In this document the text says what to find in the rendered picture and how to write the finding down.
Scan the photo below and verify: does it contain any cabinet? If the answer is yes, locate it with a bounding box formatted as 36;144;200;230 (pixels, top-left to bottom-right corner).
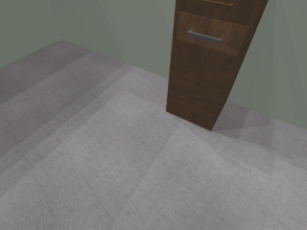
166;0;269;131

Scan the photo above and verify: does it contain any drawer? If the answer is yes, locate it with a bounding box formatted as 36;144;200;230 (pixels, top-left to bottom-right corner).
176;11;248;56

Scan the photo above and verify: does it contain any handle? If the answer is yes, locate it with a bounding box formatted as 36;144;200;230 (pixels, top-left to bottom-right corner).
191;0;232;11
186;29;224;45

